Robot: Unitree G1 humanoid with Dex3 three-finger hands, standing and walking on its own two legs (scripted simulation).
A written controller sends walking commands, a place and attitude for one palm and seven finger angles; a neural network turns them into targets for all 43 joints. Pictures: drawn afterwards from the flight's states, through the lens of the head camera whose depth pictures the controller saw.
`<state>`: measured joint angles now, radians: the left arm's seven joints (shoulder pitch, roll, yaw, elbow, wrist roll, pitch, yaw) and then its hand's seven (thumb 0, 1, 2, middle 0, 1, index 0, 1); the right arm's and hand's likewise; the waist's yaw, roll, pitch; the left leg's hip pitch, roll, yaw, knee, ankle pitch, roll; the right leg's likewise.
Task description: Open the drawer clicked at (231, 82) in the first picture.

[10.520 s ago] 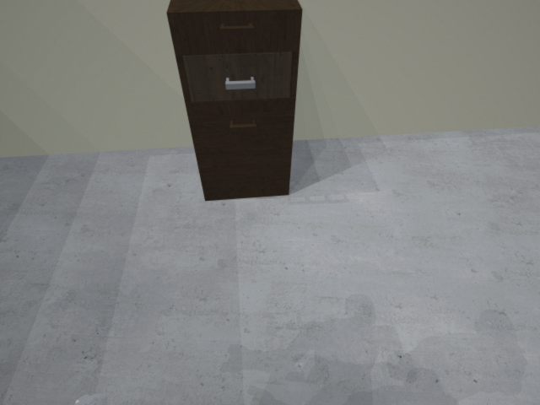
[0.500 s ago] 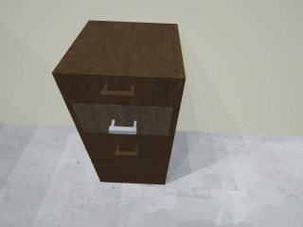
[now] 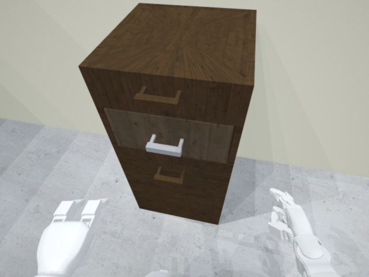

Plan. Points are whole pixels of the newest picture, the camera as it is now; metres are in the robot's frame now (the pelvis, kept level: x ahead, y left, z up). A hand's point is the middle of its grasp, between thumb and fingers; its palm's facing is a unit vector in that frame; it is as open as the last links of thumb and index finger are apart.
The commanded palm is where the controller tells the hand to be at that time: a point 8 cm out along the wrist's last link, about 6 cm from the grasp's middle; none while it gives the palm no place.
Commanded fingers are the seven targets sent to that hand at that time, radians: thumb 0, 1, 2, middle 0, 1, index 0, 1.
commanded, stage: raise the hand with hooked fingers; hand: left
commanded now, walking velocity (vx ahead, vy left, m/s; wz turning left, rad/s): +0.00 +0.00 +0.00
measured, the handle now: (165, 144) +0.49 +0.16 -0.06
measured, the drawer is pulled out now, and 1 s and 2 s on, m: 0.00 0.00 0.00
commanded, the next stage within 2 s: move the hooked fingers above the handle in 1.32 s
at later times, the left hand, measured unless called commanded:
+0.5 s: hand (95, 179) +0.27 +0.25 +0.07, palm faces +0.05 -0.10 -0.99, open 12.5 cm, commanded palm +0.25 +0.24 +0.13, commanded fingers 0.00 -0.38 0.35 -0.29 -1.12 -0.29 -1.12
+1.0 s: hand (85, 142) +0.32 +0.27 +0.13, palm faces -0.01 -0.08 -1.00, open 13.9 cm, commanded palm +0.29 +0.27 +0.18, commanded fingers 0.00 -0.50 0.30 -0.30 -1.20 -0.30 -1.20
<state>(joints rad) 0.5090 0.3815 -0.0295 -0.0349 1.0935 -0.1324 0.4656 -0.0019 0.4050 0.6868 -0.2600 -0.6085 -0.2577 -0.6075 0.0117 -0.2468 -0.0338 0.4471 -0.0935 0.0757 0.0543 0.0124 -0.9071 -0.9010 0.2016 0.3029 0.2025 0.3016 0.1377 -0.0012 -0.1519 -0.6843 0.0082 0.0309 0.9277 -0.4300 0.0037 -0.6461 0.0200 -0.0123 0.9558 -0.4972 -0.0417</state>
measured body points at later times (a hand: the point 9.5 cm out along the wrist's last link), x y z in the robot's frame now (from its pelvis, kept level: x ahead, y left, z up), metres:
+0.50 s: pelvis +0.03 +0.01 +0.03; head +0.06 -0.02 +0.48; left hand +0.26 +0.25 +0.12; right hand +0.18 -0.25 -0.09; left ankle +0.02 +0.12 -0.69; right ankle -0.01 -0.10 -0.69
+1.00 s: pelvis +0.01 +0.03 +0.05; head +0.02 +0.00 +0.50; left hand +0.31 +0.27 +0.18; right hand +0.21 -0.18 -0.05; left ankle +0.02 +0.12 -0.69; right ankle -0.01 -0.09 -0.69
